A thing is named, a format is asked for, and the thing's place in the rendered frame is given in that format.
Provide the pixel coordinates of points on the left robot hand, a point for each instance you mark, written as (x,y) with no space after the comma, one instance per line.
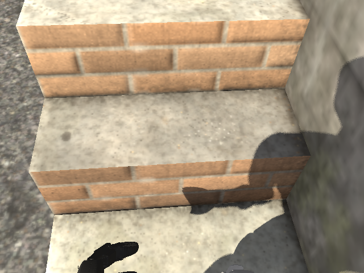
(106,255)

